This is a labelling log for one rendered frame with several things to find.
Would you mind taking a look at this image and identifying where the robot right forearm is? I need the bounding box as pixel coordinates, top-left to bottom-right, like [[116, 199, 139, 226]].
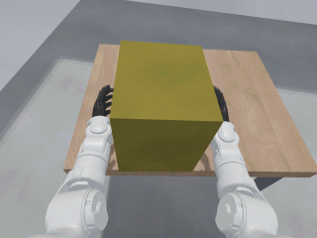
[[210, 121, 278, 233]]

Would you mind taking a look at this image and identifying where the robot right upper arm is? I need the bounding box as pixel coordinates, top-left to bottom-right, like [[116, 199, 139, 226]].
[[215, 191, 294, 238]]

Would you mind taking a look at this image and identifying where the carton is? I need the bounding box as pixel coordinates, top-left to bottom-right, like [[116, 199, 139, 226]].
[[109, 41, 224, 173]]

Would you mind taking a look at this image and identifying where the table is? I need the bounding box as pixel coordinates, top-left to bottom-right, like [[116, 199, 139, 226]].
[[63, 44, 317, 191]]

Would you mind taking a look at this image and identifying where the robot left upper arm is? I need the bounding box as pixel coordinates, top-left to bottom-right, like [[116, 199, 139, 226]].
[[27, 187, 109, 238]]

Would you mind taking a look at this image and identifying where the robot left forearm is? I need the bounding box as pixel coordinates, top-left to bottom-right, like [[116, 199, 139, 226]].
[[46, 115, 113, 229]]

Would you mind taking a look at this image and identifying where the right robot hand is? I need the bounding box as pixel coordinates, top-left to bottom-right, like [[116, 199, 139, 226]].
[[213, 86, 230, 122]]

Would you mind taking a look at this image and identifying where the left robot hand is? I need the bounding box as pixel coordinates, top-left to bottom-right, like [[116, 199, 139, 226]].
[[92, 84, 114, 118]]

